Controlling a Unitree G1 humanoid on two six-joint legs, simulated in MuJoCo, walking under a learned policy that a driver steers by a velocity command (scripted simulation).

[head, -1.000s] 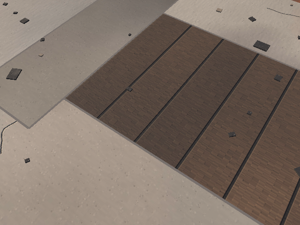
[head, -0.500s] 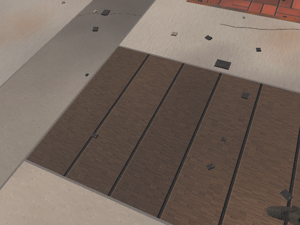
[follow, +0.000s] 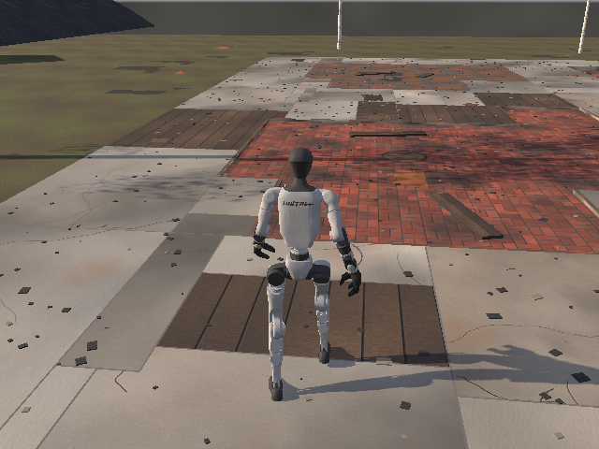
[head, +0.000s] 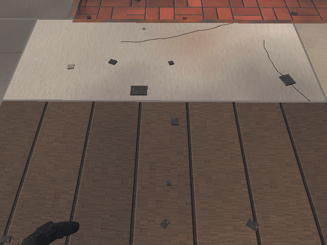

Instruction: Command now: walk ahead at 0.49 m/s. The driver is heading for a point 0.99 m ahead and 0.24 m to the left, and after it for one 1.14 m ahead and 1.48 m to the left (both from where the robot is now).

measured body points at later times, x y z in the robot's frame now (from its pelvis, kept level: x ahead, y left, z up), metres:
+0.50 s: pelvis +0.27 -0.01 +0.00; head +0.30 +0.01 +0.45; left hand +0.24 +0.28 -0.13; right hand +0.52 -0.20 -0.10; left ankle +0.41 +0.16 -0.70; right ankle +0.18 -0.14 -0.74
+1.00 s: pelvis +0.54 +0.11 +0.01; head +0.56 +0.14 +0.45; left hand +0.63 +0.43 -0.08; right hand +0.73 -0.13 -0.10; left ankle +0.42 +0.14 -0.74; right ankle +0.78 +0.06 -0.70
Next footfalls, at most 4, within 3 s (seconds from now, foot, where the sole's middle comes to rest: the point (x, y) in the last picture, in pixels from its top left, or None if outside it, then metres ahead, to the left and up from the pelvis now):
0.06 right None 0.21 -0.14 -0.77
0.58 left None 0.46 0.16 -0.77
1.10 right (125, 167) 0.82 0.11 -0.77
1.56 left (73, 162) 0.87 0.35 -0.77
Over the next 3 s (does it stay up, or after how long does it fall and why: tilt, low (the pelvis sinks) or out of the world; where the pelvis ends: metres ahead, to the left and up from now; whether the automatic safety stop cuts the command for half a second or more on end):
stays up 0.81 0.24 0.00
